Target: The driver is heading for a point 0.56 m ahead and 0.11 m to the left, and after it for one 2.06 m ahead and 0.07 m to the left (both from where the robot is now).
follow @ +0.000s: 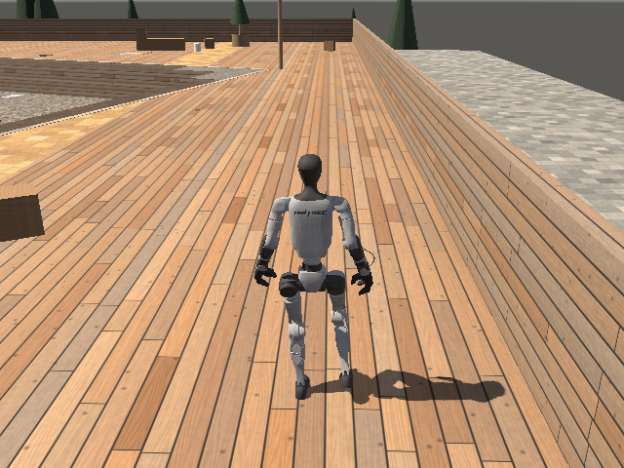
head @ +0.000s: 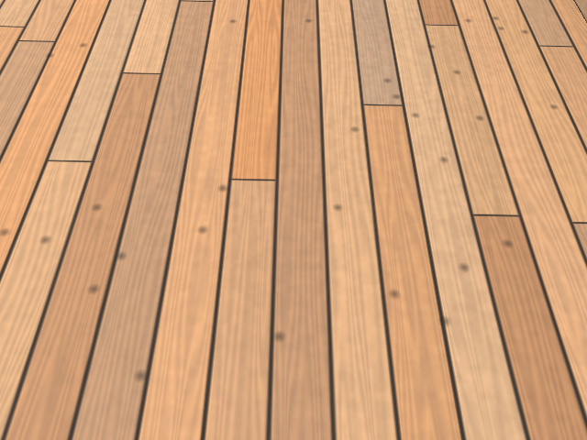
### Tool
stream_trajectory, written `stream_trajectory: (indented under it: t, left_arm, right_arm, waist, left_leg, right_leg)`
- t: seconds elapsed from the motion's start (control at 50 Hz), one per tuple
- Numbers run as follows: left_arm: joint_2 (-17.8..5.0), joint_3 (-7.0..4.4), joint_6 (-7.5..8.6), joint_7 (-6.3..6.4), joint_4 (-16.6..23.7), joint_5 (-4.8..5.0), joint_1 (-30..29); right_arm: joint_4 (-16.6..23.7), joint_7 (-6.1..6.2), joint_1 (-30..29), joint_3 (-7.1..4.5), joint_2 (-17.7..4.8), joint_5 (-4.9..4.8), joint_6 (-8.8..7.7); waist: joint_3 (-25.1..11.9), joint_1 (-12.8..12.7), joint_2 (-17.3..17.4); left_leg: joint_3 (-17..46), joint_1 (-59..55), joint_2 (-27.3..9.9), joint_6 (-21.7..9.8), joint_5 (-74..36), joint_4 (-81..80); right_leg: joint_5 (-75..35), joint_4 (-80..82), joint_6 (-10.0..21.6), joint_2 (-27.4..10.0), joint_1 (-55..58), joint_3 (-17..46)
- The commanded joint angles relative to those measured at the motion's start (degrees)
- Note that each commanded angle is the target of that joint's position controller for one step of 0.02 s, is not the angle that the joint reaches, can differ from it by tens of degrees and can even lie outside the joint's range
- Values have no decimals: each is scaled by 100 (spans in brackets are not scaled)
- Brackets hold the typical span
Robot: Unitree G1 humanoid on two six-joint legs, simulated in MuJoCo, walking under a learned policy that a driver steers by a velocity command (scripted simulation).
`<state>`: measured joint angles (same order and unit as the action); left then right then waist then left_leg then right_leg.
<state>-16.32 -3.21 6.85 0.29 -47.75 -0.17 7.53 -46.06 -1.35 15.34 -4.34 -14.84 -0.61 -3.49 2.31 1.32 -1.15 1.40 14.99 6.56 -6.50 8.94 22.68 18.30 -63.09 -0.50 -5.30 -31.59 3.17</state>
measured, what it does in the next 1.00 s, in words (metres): walks ahead, turning left: right foot, then left foot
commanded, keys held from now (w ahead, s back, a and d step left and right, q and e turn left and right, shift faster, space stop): q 0.78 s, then no key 0.22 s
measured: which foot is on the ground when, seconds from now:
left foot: down 0.00-0.28, up 0.30-0.68, down 0.70-1.00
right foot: up 0.00-0.24, down 0.26-0.70, up 0.72-1.00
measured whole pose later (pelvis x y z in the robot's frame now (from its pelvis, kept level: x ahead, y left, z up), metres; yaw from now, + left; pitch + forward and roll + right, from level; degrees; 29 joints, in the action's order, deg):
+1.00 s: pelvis +0.19 +0.01 +0.00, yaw +32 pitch +2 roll -2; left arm -17.9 -4.8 -1.4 1.1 -45.0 0.1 7.2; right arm -35.8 1.6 10.7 -2.7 -15.5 0.7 1.1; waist 1.3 -0.2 -2.0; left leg 4.1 15.5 2.4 -3.0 12.4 26.5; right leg 19.4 -50.9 -4.4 -1.5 -27.2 0.9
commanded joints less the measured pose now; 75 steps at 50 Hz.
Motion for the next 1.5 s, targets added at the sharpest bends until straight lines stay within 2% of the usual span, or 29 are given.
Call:
stream_trajectory:
  t: [0.02, 0.16, 0.24, 0.26, 0.28, 0.3, 0.34, 0.4, 0.54, 0.68, 0.7, 0.72, 0.74, 0.76, 0.8, 0.86, 1.06, 1.1, 1.14, 1.16, 1.2, 1.24, 1.3, 1.34, 1.4, 1.42, 1.44, 1.46, 1.5]
  left_arm:
    - [-465, -141, -63, 58, 388, -83, 8]
    - [-346, -81, -80, -27, 859, 1, -975]
    - [-717, -210, 10, -51, 772, -70, -373]
    - [-882, -245, 50, -22, 739, -172, 29]
    - [-1174, -274, 22, 31, 766, -278, 440]
    - [-1154, -287, -106, 13, 676, -208, 646]
    - [-502, -130, -300, 52, 1003, -59, 41]
    - [-570, -98, -486, 95, 970, -156, -485]
    - [-826, -240, -565, 156, 871, -80, -487]
    - [-933, -300, -715, 94, 665, 131, -368]
    - [-724, -261, -745, 69, 537, 127, -101]
    - [-341, -149, -749, 11, 676, -112, -7]
    - [-545, -219, -697, 68, 959, -123, -579]
    - [-732, -283, -695, 107, 978, -25, -783]
    - [-776, -346, -734, 190, 718, -14, -400]
    - [-707, -342, -743, 167, 620, -10, -124]
    - [-527, -163, -708, 7, 701, 70, -245]
    - [-407, -118, -648, -30, 600, 26, 33]
    - [-883, -172, -601, -7, 607, -139, 256]
    - [-966, -188, -607, -14, 539, -100, 16]
    - [-448, -61, -573, -56, 580, -76, -151]
    - [-692, -108, -543, -34, 512, -22, 49]
    - [-951, -175, -522, 63, 389, 63, 571]
    - [-970, -184, -509, 101, 408, 104, 541]
    - [-767, -130, -523, 39, 578, 184, 15]
    - [-488, -44, -479, 17, 656, 148, -118]
    - [-161, 44, -379, 2, 882, 141, -234]
    - [-497, -31, -272, 23, 1024, 194, -460]
    - [-590, -92, -162, -56, 861, 277, -138]
  right_arm:
    - [465, 134, -100, -225, -967, -5, -100]
    - [381, 303, 385, -261, -981, -79, 206]
    - [616, 397, -27, -232, -843, -48, 284]
    - [754, 382, -96, -169, -663, -16, 269]
    - [866, 365, 298, -68, -340, 110, 250]
    - [866, 313, 1373, -40, -466, -41, 246]
    - [730, 320, 728, -252, -1279, -110, 437]
    - [883, 392, 342, -242, -981, -72, 713]
    - [1201, 304, -47, -114, -643, -15, 658]
    - [1162, 125, 176, -224, -806, 10, 685]
    - [1123, 164, 386, -308, -1023, 36, 680]
    - [1239, 279, 466, -443, -1669, 50, 672]
    - [1429, 249, 310, -451, -1914, 226, 566]
    - [1411, 214, 136, -402, -1696, 280, 442]
    - [1456, 243, -462, -282, -1283, 104, 353]
    - [1478, 302, -562, -106, -928, 103, 355]
    - [1232, 223, -528, -46, -928, 121, 436]
    - [1152, 211, -662, 22, -779, 41, 433]
    - [1083, 209, -325, 95, -564, 184, 336]
    - [1046, 181, -83, 92, -483, 209, 287]
    - [968, 208, -516, 62, -647, 220, 315]
    - [1001, 231, -656, 40, -612, 148, 410]
    - [1065, 181, -715, 19, -494, 3, 246]
    - [1031, 120, -661, 8, -417, -33, 84]
    - [606, 44, 172, -72, -420, -13, -36]
    - [476, 60, 633, -151, -638, 6, -43]
    - [391, 66, 1143, -284, -1131, 27, -66]
    - [427, 22, 1389, -289, -1217, 49, -136]
    - [514, 64, 1075, -145, -808, 57, -249]
  waist:
    - [-280, -209, 238]
    - [-489, 175, 717]
    - [-709, -239, 853]
    - [-1154, -400, 618]
    - [-1871, -320, -466]
    - [-2739, 45, -1850]
    - [-1756, -177, -568]
    - [-648, 22, -529]
    - [-972, -110, -625]
    - [-845, 80, -596]
    - [-711, 106, -88]
    - [-621, -118, 1702]
    - [-600, 142, 1733]
    - [-565, 152, 1170]
    - [-584, -169, 821]
    - [-842, -262, 895]
    - [-587, 22, 974]
    - [-571, -237, 808]
    - [-855, -33, -1]
    - [-841, 289, -764]
    - [-730, -13, -649]
    - [-358, -162, -760]
    - [339, -288, -1042]
    - [437, -239, -977]
    - [176, 234, -697]
    - [-15, 388, -179]
    - [-143, 415, 1332]
    - [9, 603, 1680]
    - [66, 266, 810]
  left_leg:
    - [1458, -252, -1478, -1066, -2128, -1029]
    - [1317, -148, -1019, -279, -2270, -173]
    - [1988, -726, -1039, -64, -1982, 923]
    - [1831, -473, -705, 145, -1618, 1765]
    - [1252, 585, -121, 461, 1050, 3316]
    - [975, 1726, 205, 676, 3543, 4652]
    - [743, 2248, -465, 994, 2567, 5506]
    - [317, 1735, -802, 1085, 1829, 4936]
    - [-32, 1062, -1067, 968, 1147, 3112]
    - [-517, -257, -727, 400, 405, 848]
    - [10, -754, -904, 134, -153, 180]
    - [2119, -1450, -2405, -518, -1811, -190]
    - [2972, -795, -2927, -1414, -1888, -451]
    - [2525, -638, -2605, -1256, -1376, -549]
    - [1779, -635, -2070, -609, -989, -408]
    - [1334, -570, -1835, -582, -1860, -287]
    - [1642, -490, -1838, -724, -1501, -45]
    - [1571, -323, -1630, -477, -1423, 147]
    - [1190, 135, -1063, 106, -331, 601]
    - [672, 122, -628, 361, 424, 564]
    - [484, -283, -579, 548, 594, 549]
    - [198, 133, -336, 450, 1513, 966]
    - [-201, 1062, -436, 376, 1672, 1738]
    - [-142, 1053, -645, 266, 1669, 1752]
    - [-298, -830, -498, 117, 835, 505]
    - [376, -1358, -915, 4, 1007, 173]
    - [2315, -1985, -1897, -529, 2080, -669]
    - [3864, -2159, -2700, -1167, 1992, -1233]
    - [3099, -2391, -2541, -1005, 1532, -1042]
  right_leg:
    - [-611, 848, -257, -45, -409, -46]
    - [-2372, 3249, -238, 752, 541, -125]
    - [-2230, 3979, 49, 636, 1105, 103]
    - [-3229, 4083, 301, 186, 2075, 321]
    - [-5764, 3564, 815, -1081, 3699, 1370]
    - [-5587, 3651, 1936, -2357, 4874, 3231]
    - [-2948, 4030, 1570, -1751, 3725, 2347]
    - [-1629, 4684, 1274, -941, 1734, 985]
    - [-2045, 4886, 1522, -1180, 1956, 92]
    - [-1099, 4146, 854, -1138, 1804, -525]
    - [-517, 3420, 397, -837, 1271, -857]
    - [1350, 1511, -249, -7, -220, -1488]
    - [2056, 369, -347, 535, -876, -552]
    - [1602, -111, -250, 427, -898, -154]
    - [669, -131, -195, 285, -849, -26]
    - [116, -379, -344, 378, -335, -126]
    - [297, 2502, -306, 361, 1058, -257]
    - [-835, 3911, -170, 406, 1775, -339]
    - [-2960, 4035, 174, -398, 2789, 435]
    - [-2757, 3859, 567, -590, 2502, 536]
    - [-692, 4146, 515, -281, 1954, 447]
    - [1161, 4392, 528, -205, 1751, 558]
    - [2680, 5109, 1135, -1127, 1727, 1884]
    - [2363, 5175, 1248, -1292, 1677, 2009]
    - [1371, 4589, 825, -570, 817, 880]
    - [838, 3698, 582, -221, 471, 383]
    - [538, 1893, 162, 575, -510, -559]
    - [1383, 654, 144, 664, -1412, -167]
    - [764, -260, 395, 195, -2001, 175]
Velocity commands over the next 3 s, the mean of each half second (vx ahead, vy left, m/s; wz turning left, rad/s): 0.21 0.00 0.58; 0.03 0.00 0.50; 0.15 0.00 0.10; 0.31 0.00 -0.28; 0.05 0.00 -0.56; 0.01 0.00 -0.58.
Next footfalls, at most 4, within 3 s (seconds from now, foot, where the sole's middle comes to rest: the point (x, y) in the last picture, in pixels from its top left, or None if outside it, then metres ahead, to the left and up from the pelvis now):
0.26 right None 0.34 -0.11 -0.78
0.70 left None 0.19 0.11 -0.78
1.12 right None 0.31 -0.09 -0.78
1.86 right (244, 372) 0.62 0.12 -0.78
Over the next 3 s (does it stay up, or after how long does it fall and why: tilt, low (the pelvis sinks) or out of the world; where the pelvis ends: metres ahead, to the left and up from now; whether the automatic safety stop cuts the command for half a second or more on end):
stays up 0.52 0.15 0.00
